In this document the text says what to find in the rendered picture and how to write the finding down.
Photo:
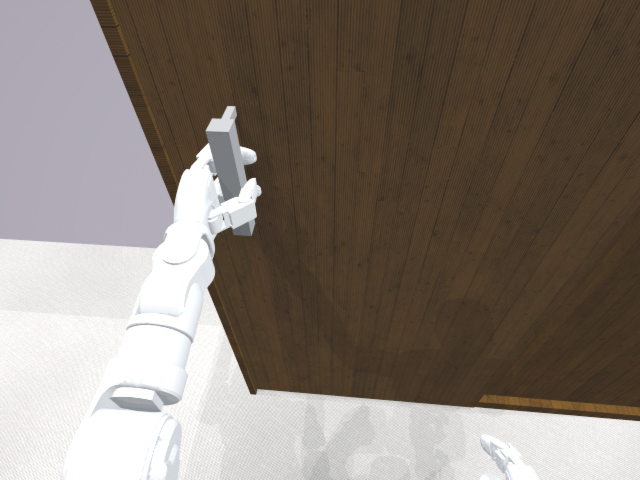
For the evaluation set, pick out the wardrobe door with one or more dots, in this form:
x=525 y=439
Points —
x=436 y=175
x=588 y=349

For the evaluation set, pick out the handle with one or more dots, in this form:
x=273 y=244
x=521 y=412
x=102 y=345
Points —
x=224 y=145

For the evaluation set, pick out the robot left upper arm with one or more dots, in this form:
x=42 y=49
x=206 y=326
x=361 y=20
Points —
x=126 y=445

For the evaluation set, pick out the right robot hand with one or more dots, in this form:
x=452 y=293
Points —
x=508 y=460

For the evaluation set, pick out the left robot hand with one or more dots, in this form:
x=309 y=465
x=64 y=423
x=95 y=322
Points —
x=198 y=194

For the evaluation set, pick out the left robot forearm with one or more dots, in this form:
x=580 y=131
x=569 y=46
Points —
x=149 y=370

